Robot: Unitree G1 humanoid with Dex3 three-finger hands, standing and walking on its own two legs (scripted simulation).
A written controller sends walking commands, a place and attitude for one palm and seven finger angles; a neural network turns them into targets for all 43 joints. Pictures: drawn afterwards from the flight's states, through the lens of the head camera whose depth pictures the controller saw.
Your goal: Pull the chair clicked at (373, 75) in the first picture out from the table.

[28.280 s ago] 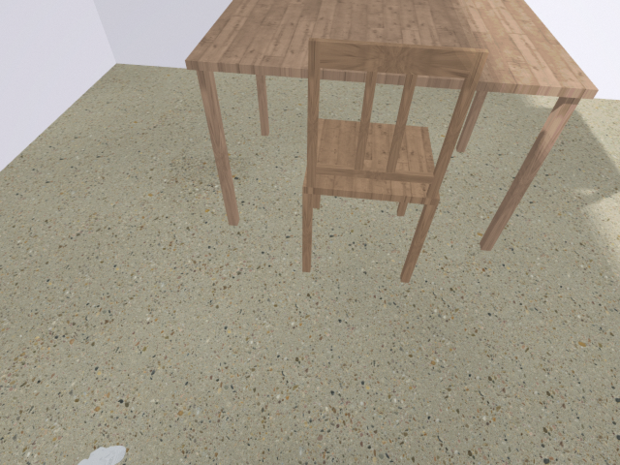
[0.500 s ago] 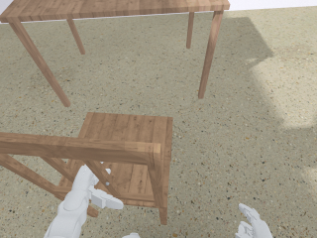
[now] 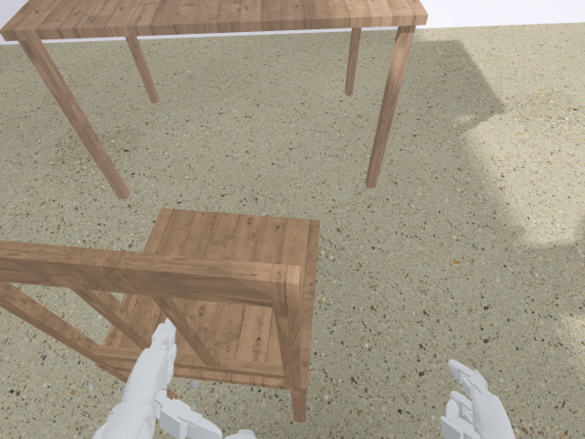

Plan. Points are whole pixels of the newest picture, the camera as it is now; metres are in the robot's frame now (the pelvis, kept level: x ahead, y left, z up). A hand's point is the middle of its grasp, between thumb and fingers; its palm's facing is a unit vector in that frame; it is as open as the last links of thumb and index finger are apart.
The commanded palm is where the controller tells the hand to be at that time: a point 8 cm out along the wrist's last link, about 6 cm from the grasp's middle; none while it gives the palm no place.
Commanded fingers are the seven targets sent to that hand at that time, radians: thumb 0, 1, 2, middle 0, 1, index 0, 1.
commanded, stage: draw the fingers out of the gap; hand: left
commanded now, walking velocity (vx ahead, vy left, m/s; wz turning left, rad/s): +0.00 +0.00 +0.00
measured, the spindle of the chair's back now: (131, 327) +0.29 +0.24 -0.04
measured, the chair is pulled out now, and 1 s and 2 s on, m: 0.67 0.67 0.67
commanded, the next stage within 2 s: draw the hand back to the body in 0.52 s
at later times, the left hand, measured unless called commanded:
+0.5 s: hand (191, 437) +0.15 +0.14 -0.04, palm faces -0.04 -0.99 -0.14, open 17.5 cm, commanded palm +0.12 +0.19 -0.02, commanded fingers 0.00 -0.55 0.20 0.00 0.00 0.00 0.00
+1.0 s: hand (152, 429) +0.15 +0.15 +0.04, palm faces +0.04 -1.00 -0.08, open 17.5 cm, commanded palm +0.10 +0.22 +0.05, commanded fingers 0.00 -0.55 0.20 0.00 0.00 0.00 0.00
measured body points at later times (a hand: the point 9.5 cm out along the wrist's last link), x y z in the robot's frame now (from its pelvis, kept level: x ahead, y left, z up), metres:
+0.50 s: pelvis -0.01 +0.00 -0.01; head +0.03 -0.01 +0.44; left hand +0.15 +0.19 -0.03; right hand +0.17 -0.23 -0.09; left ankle +0.01 +0.13 -0.69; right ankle -0.03 -0.12 -0.69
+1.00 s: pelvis -0.02 -0.01 -0.04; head +0.02 -0.02 +0.41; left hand +0.14 +0.21 +0.05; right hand +0.17 -0.23 -0.12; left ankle +0.01 +0.13 -0.69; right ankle -0.03 -0.12 -0.69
